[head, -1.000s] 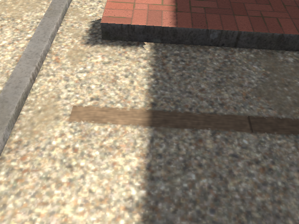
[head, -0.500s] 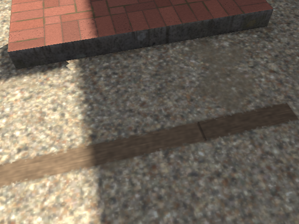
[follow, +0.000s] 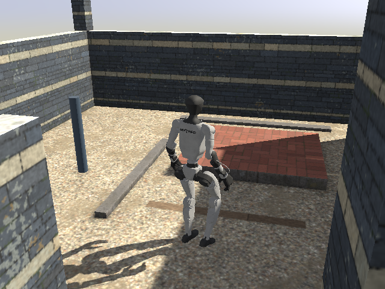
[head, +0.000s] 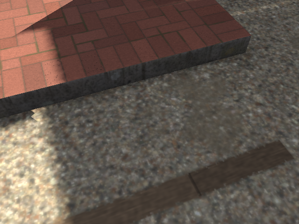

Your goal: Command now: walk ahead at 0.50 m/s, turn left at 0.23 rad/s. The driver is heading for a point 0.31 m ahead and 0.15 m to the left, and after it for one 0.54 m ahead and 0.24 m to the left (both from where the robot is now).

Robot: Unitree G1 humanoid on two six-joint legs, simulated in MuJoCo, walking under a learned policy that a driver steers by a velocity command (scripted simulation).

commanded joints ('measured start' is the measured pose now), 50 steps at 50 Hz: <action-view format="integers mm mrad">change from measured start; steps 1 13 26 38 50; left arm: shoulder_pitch -14 -218 -157 -57 -122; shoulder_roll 52 105 148 119 118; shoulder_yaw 14 24 38 16 12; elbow -86 -151 -88 -81 -70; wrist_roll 9 -15 7 23 -3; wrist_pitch -14 -54 19 38 77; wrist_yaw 9 -20 10 0 14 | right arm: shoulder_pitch -27 114 24 51 -109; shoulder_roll -132 -164 -84 -323 -228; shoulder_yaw -27 -44 -28 -93 -66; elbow -70 -63 -213 -314 -330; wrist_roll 9 28 11 -27 -1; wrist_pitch -12 40 114 110 119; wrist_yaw -13 -46 -36 -27 -58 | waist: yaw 33 15 -1 -24 24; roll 89 133 -99 330 161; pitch -62 -58 -118 -308 -173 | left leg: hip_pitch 100 114 -291 405 33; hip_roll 258 197 162 503 246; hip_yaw -308 -374 -15 -557 -371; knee -192 21 577 27 -41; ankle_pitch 195 109 -120 703 95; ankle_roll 196 87 -144 326 149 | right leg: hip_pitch -102 236 337 -149 54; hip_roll -49 49 -249 40 45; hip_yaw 12 14 -8 -77 26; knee -163 -733 -827 104 -282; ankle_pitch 64 292 707 -381 -15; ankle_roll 33 13 -206 95 92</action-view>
